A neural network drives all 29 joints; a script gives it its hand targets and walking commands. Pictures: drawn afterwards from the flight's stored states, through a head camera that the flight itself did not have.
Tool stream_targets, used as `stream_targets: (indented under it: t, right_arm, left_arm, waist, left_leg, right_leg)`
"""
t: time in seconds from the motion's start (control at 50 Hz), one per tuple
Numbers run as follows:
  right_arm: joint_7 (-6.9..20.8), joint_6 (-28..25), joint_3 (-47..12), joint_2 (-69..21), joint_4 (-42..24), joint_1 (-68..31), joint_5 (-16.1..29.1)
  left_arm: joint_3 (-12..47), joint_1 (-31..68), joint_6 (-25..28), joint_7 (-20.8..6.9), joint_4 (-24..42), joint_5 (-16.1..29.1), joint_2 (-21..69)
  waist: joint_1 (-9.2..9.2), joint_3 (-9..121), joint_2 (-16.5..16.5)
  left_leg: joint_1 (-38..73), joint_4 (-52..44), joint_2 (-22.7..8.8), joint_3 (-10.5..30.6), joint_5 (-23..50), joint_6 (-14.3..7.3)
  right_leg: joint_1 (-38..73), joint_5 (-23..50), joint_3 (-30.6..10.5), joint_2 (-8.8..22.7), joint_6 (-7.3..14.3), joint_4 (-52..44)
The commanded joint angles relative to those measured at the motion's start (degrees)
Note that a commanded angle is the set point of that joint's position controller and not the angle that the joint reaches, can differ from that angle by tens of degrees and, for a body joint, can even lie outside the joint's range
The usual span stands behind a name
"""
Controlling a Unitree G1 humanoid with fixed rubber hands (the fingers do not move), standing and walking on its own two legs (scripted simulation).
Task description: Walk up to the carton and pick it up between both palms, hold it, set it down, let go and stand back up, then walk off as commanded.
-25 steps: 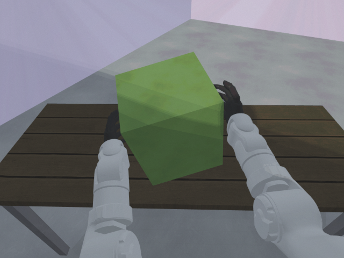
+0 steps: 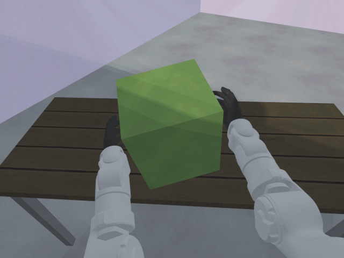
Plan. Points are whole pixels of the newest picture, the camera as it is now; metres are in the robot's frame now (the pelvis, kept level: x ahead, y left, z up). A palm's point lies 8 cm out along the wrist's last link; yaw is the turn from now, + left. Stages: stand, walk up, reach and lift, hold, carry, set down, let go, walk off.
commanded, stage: set down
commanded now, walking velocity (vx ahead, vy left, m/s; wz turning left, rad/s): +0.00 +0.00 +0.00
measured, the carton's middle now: (171, 127) +0.43 +0.04 +0.09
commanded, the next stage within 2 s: none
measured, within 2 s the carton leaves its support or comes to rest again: neither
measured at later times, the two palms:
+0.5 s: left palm (128, 150) +0.37 +0.15 +0.06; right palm (232, 126) +0.44 -0.13 +0.08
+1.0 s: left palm (127, 156) +0.37 +0.16 +0.03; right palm (225, 126) +0.46 -0.12 +0.06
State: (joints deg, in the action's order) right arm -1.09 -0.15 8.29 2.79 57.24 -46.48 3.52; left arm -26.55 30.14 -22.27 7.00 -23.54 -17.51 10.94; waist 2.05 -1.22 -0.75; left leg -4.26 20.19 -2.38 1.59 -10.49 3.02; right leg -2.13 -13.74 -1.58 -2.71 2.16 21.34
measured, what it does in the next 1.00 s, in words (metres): stands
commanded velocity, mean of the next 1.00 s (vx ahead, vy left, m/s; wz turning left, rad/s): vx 0.00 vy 0.00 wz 0.00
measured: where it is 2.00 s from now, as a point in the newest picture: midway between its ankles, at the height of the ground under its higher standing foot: outside the picture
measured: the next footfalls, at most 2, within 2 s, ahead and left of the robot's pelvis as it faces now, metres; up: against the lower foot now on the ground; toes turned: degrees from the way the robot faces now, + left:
none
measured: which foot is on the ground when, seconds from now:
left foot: down 0.00-1.00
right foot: down 0.00-1.00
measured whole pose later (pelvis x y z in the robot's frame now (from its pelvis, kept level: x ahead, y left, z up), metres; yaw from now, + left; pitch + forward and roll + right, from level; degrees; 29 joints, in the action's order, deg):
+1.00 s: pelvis +0.02 -0.02 +0.00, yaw +1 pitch +14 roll +0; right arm 0.2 -12.9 12.1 4.1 59.8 -48.1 -2.5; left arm -26.8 30.6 -2.8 11.6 -29.8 -17.5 14.1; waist 4.5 4.1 -0.2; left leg -25.5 20.2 -4.4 -1.5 -8.3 3.4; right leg -23.0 -12.0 0.0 -3.9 3.5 21.3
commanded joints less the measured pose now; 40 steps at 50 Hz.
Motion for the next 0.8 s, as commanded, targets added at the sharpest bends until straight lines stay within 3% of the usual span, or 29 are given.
stream_targets:
  t: [0.0,0.18,0.34,0.52,0.58,0.68,0.78]
  right_arm:
    - [10.44,-5.51,-4.09,-23.03,-3.05,-35.34,-7.59]
    - [11.31,-8.87,-2.49,-21.09,-3.45,-35.85,-10.56]
    - [10.30,-11.57,-6.64,-22.92,-5.61,-35.99,-9.86]
    - [8.82,-12.33,-11.31,-26.04,-6.32,-35.08,-10.04]
    - [8.91,-12.94,-12.22,-26.63,-6.16,-35.08,-10.60]
    - [9.05,-14.66,-12.51,-26.87,-5.67,-34.11,-12.26]
    - [9.42,-15.68,-10.88,-25.30,-2.20,-32.45,-14.05]
  left_arm:
    - [22.39,47.51,9.55,-2.44,8.65,-0.95,20.60]
    - [22.60,44.45,13.48,0.31,8.16,-1.21,22.23]
    - [23.60,41.27,16.50,1.09,8.74,-0.27,24.26]
    - [18.73,38.26,18.45,-1.50,4.16,-0.72,22.28]
    - [18.02,38.46,19.62,-1.70,3.85,-0.69,22.07]
    - [18.70,37.68,22.00,-1.65,2.94,-0.27,22.62]
    - [18.61,35.64,23.54,-1.64,0.33,-0.75,22.78]
  waist:
    - [7.01,27.76,3.71]
    - [8.41,39.00,3.80]
    - [10.03,47.49,1.93]
    - [11.41,46.04,-4.36]
    - [11.93,47.38,-4.64]
    - [11.26,50.45,-5.09]
    - [10.59,50.15,-4.70]
  left_leg:
    - [10.78,-0.06,0.22,-6.15,25.75,1.33]
    - [13.06,3.66,-0.69,-6.13,34.67,1.62]
    - [10.46,6.96,-0.50,-6.43,42.73,1.09]
    - [-9.18,1.87,1.82,-7.87,28.34,-1.86]
    - [-12.20,0.91,1.93,-8.00,26.58,-2.13]
    - [-15.91,0.44,2.02,-7.91,25.73,-2.26]
    - [-16.19,0.61,1.52,-8.07,25.89,-2.17]
  right_leg:
    - [-10.73,9.53,7.34,-1.42,-1.10,-5.88]
    - [-15.21,13.26,7.65,-1.98,0.10,-5.33]
    - [-13.19,25.44,6.54,-1.76,-0.45,-2.93]
    - [4.58,46.37,3.95,1.95,-4.53,3.23]
    - [6.64,50.40,3.75,2.62,-5.28,4.70]
    - [8.37,56.58,3.77,3.31,-5.85,6.84]
    - [6.56,55.89,4.03,3.15,-5.44,7.27]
